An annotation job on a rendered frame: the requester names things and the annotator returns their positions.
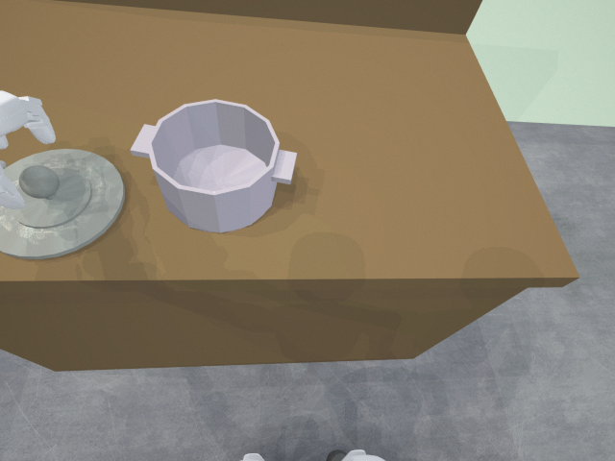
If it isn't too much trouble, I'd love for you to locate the knob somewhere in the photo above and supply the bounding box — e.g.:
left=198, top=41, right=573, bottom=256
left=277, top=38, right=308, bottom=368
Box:
left=19, top=165, right=60, bottom=199

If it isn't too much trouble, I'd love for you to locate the lid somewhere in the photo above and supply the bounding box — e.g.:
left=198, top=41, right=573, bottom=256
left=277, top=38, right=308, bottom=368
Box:
left=0, top=149, right=125, bottom=259

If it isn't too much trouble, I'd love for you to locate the robot left hand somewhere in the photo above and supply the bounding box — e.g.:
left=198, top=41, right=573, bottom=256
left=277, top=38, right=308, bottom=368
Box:
left=0, top=90, right=56, bottom=209

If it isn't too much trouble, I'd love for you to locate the table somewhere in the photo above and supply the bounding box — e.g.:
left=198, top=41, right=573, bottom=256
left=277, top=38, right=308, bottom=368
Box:
left=0, top=0, right=579, bottom=372

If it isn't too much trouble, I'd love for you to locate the pot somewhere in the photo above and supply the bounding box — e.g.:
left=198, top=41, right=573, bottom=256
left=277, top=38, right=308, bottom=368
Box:
left=130, top=99, right=297, bottom=233

